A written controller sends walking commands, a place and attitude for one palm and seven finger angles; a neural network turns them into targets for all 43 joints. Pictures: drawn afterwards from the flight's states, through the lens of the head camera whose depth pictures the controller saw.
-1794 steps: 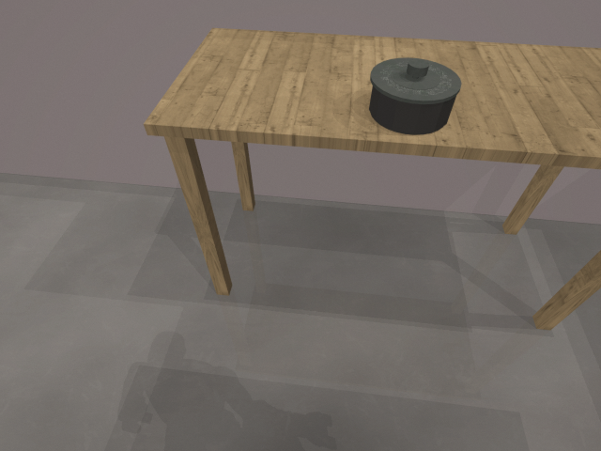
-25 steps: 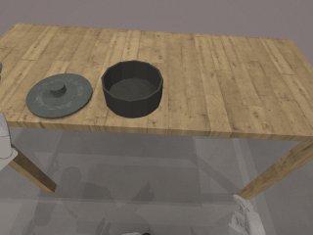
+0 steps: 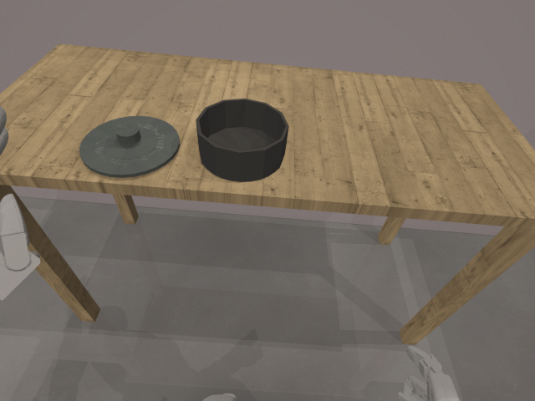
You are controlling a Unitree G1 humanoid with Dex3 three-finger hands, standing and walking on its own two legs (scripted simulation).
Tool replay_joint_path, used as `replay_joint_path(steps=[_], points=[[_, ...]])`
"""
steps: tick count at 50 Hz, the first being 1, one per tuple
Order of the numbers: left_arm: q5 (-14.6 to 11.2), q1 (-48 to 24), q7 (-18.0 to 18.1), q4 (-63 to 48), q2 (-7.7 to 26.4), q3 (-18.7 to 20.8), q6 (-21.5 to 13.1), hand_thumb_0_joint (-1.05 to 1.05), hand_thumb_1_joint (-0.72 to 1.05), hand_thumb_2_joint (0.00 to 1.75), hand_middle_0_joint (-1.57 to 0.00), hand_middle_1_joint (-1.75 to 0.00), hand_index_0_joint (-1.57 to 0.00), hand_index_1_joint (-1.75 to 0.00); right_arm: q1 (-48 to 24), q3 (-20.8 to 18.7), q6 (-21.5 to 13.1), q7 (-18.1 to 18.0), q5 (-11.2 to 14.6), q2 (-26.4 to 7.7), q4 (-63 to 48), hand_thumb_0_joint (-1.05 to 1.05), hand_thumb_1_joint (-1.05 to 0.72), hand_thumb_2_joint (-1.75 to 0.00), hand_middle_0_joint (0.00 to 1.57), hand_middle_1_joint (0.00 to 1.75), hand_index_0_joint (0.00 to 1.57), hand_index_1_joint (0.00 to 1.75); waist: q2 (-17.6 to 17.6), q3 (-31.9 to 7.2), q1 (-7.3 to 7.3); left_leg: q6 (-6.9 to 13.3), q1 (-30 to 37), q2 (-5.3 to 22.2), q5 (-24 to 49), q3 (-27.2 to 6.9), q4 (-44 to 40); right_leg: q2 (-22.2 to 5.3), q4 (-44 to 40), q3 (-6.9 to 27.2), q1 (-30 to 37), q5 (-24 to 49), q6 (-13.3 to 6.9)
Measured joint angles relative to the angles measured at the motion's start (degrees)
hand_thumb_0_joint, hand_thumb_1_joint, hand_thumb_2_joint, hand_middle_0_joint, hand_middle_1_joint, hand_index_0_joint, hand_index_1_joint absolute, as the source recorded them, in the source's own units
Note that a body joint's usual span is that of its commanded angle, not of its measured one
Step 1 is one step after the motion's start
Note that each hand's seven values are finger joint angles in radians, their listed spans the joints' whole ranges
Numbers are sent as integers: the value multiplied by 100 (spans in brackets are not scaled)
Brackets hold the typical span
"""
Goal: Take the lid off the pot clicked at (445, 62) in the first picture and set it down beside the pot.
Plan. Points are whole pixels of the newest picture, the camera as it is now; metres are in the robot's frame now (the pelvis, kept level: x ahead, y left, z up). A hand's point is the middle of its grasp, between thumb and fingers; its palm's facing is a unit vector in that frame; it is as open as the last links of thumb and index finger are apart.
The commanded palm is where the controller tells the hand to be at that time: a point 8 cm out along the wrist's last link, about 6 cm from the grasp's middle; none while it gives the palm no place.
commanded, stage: step back with the hand held close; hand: left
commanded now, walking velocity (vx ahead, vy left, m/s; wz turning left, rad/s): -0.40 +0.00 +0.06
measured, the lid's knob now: (128, 134) +0.57 +0.33 +0.06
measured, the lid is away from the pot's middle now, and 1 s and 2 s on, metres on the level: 0.23 0.23 0.23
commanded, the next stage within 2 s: stop stepping back and stand still in 0.22 s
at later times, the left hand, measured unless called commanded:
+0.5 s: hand out of the picture +0.07 +0.23 +0.23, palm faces +0.29 -0.81 -0.51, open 7.4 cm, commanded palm +0.01 +0.29 +0.24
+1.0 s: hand out of the picture +0.06 +0.25 +0.24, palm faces +0.37 -0.82 -0.43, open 7.4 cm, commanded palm +0.01 +0.32 +0.24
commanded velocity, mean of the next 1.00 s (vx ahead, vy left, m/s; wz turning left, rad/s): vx -0.01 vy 0.00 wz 0.02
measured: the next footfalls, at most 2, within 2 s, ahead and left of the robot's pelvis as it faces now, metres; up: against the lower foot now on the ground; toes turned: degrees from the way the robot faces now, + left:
left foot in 0.06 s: +0.05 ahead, +0.10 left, +0.00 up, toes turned -1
right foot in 0.42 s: -0.08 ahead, -0.07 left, +0.00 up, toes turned +4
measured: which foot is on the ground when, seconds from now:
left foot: up 0.00-0.04, down 0.06-0.44, up 0.46-0.58, down 0.60-1.00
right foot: down 0.00-0.06, up 0.08-0.40, down 0.42-1.00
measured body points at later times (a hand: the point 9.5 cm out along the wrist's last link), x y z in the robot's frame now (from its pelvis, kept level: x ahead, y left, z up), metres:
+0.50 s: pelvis -0.13 +0.01 +0.00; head -0.11 +0.04 +0.45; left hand +0.05 +0.27 +0.26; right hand +0.01 -0.23 -0.08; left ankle -0.03 +0.10 -0.72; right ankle -0.16 -0.13 -0.73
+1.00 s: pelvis -0.12 +0.04 +0.00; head -0.12 +0.06 +0.45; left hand +0.03 +0.30 +0.26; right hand +0.02 -0.20 -0.08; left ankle -0.13 +0.14 -0.73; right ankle -0.16 -0.07 -0.73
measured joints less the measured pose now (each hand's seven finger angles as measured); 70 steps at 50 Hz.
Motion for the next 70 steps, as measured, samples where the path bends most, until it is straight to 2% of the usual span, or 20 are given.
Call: replay_joint_path(steps=[3, 5, 10, 16, 17, 18, 21, 24, 27, 30, 35, 42, 47, 50, 56, 58, 61, 65, 68, 70], points=[[19, -359, 18, 100, -168, -110, 21, 1, 88, 90, -21, -31, -21, -31, 147, 64, -62, -63, 6, -20, -18, 1, -90, -90, 20, 30, 20, 30, -82, -213, -153, 87, 726, 215, 255, -190, -923, -76, 252, -40, -259, -80, 90], [6, -759, 56, 296, -206, -75, -13, 1, 88, 90, -21, -31, -21, -31, -7, 69, -161, -114, -46, 72, 44, 1, -90, -90, 20, 30, 20, 30, -272, -12, -236, 240, 652, 51, 356, -106, -1020, -154, 799, 171, -588, -352, 12], [-139, -684, 3, 412, -117, 128, 180, 1, 89, 90, -20, -31, -21, -31, -158, 186, -444, 63, -163, 347, -64, 1, -90, -90, 20, 30, 20, 30, -197, 314, -329, 296, 623, 208, 1047, 42, -1692, 204, 2133, 342, -1228, -1443, -10], [-158, 281, -53, -391, 230, 155, 301, 2, 89, 90, -21, -31, -21, -31, 57, 263, -487, 171, -143, 461, -189, 1, -90, -90, 21, 30, 20, 30, -34, 169, -299, 248, 443, 406, 1661, 106, -2349, 132, 1278, 80, -725, -1157, 1], [-42, 151, -140, -120, 235, -75, 169, 2, 89, 90, -20, -31, -21, -31, 92, 214, -618, 191, -183, 376, -72, 1, -90, -90, 21, 30, 20, 30, 111, 78, -308, 243, 277, 409, 1721, 24, -2291, 98, 1068, 4, -578, -934, 13], [-22, -39, -237, 24, 228, -231, 370, 1, 89, 90, -21, -31, -21, -31, 76, 162, -596, 233, -125, 324, 18, 1, -90, -90, 21, 30, 20, 30, 137, 68, -257, 240, 223, 365, 1759, 19, -2248, 36, 787, 60, -352, -843, 23], [-132, 126, -163, 35, 470, 171, 444, 1, 89, 90, -21, -31, -21, -31, -4, 237, -392, 113, -86, 355, -12, 1, -90, -90, 21, 30, 20, 30, -155, 13, -267, 168, -5, 206, 1676, 190, -2034, -168, -268, 121, 259, -671, -169], [-136, 347, -85, -114, 382, 235, 387, 2, 89, 90, -21, -31, -21, -31, 29, 202, -276, 37, -66, 232, -56, 1, -90, -90, 21, 30, 20, 30, -28, 134, -338, -33, -122, 233, 701, 14, -1278, -84, -221, 18, 319, -251, -52], [-95, 494, -17, -296, 224, 161, 304, 2, 88, 90, -21, -31, -22, -31, 294, 104, -182, -15, 0, 80, 73, 1, -90, -90, 21, 30, 20, 30, -76, -181, -253, -82, 114, 126, 267, -35, -342, -159, -172, 75, 359, -282, 34], [-60, 176, 54, -112, -49, 47, 144, 1, 88, 90, -21, -31, -22, -31, 556, 18, -180, -121, 64, -159, 94, 1, -90, -90, 21, 30, 20, 30, 72, -549, -281, 34, 847, 239, -53, -194, -1027, -162, -27, -39, 271, -386, 105], [-33, -795, 156, 1026, -441, 73, 238, 1, 88, 90, -21, -31, -21, -31, 380, 64, -254, -226, 150, -87, 115, 1, -91, -90, 20, 29, 19, 30, 2, -361, -295, 242, 917, 62, 410, -116, -1288, -139, 612, -4, 12, -829, -45], [38, -118, -10, 611, -313, -159, 480, 2, 89, 90, -20, -30, -20, -30, 210, 359, -463, -39, -37, 259, -128, 1, -90, -90, 20, 30, 20, 30, -88, -58, -376, 185, 855, 81, 685, -37, -1487, 121, -136, -185, 228, -145, -294], [75, 470, -71, -140, -61, -316, 270, 2, 89, 90, -21, -31, -21, -31, 280, 290, -281, 25, -80, 235, 121, 1, -90, -90, 21, 30, 20, 30, -148, -168, -136, 110, 649, 125, 24, -52, -532, 130, -256, -149, 365, -284, -328], [31, 263, 43, -168, -67, -120, 137, 2, 88, 90, -21, -31, -22, -31, 302, 250, -235, -48, -42, 72, 123, 1, -90, -90, 21, 30, 20, 30, -63, -171, -81, 112, 1090, 185, 286, -99, -1371, 70, -29, -142, 406, -495, -220], [-25, -636, 121, 798, -168, 114, 273, 1, 89, 90, -21, -31, -21, -31, -17, 259, -149, -112, 54, 103, 69, 1, -90, -90, 20, 30, 20, 30, -35, -44, -134, 226, 1315, -28, 228, 20, -1522, -147, -28, -20, 568, -624, -80], [189, -1144, -99, 1844, -169, -332, 243, 1, 89, 90, -20, -30, -21, -31, -161, 169, -432, 120, 80, 54, 339, 1, -90, -90, 20, 30, 20, 30, 45, -118, -106, 221, 1125, -56, 266, -6, -1466, -194, 203, -126, 298, -590, -84], [442, -1862, -431, 4089, -481, -1160, 985, 0, 90, 90, -19, -30, -20, -30, -460, 108, -326, 313, -31, -100, 796, 1, -90, -90, 21, 30, 20, 30, 145, -208, -143, 270, 934, -169, 276, -22, -1461, -293, 917, -153, -214, -783, -109], [508, -2245, -584, 6830, -1092, -1950, 1759, 1, 91, 90, -19, -30, -19, -30, -458, 123, -115, 264, -236, -66, 947, 1, -90, -90, 21, 30, 20, 30, 43, -24, -400, 299, 924, -270, 343, -46, -1550, -99, 1938, 236, -751, -1561, -41], [490, -2142, -692, 8041, -1541, -2452, 1897, 1, 91, 90, -19, -30, -19, -30, -192, 137, 22, 180, -247, 17, 1088, 1, -90, -90, 21, 30, 20, 30, -191, 316, -467, 169, 1091, -254, 296, -93, -1518, -40, 1140, 311, -527, -824, -14], [481, -1926, -741, 8586, -1790, -2688, 1835, 2, 91, 90, -19, -30, -19, -30, 20, 117, 130, 162, -168, 68, 1302, 1, -90, -90, 21, 30, 20, 30, -361, 477, -416, 56, 1106, -210, 125, -103, -1229, -5, 747, 315, -274, -283, -201]])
